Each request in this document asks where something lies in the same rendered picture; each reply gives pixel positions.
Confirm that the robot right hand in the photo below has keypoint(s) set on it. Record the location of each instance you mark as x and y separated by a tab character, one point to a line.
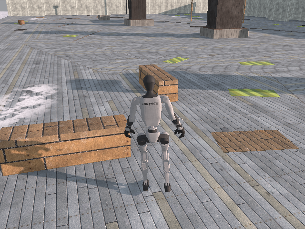
180	131

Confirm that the right robot upper arm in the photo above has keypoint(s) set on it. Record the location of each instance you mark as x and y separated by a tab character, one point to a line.
165	99

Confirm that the robot left forearm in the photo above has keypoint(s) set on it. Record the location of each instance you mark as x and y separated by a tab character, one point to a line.
128	125

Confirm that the left robot upper arm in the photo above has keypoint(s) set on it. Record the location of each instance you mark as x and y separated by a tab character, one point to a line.
133	108

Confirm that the robot left hand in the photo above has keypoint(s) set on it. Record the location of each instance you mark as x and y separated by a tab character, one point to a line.
130	131

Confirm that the right robot thigh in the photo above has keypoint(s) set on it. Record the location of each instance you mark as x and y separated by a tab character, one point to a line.
164	140

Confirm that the robot right forearm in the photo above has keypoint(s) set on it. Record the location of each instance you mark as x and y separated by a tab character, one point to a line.
177	123

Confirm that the robot head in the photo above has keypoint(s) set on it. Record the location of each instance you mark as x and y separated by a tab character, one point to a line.
149	82

